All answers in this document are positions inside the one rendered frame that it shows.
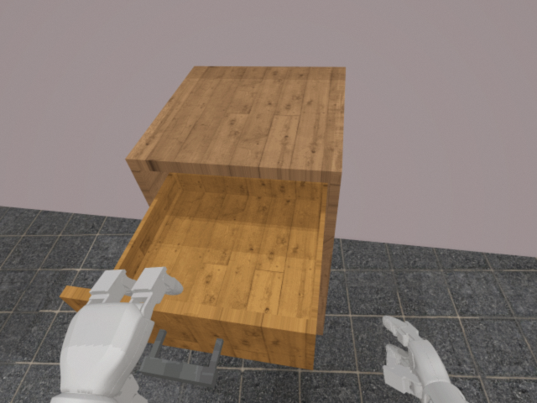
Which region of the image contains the robot right hand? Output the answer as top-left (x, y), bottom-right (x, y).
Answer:
top-left (382, 316), bottom-right (451, 402)

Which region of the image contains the drawer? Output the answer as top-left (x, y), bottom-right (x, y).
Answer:
top-left (60, 172), bottom-right (328, 370)

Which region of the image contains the cabinet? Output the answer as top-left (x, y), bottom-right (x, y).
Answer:
top-left (125, 66), bottom-right (346, 336)

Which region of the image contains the handle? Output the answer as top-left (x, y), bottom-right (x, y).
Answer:
top-left (139, 329), bottom-right (224, 388)

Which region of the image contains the right robot forearm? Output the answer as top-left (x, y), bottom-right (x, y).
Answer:
top-left (422, 381), bottom-right (469, 403)

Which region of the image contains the robot left hand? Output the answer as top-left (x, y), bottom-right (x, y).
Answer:
top-left (60, 267), bottom-right (184, 403)

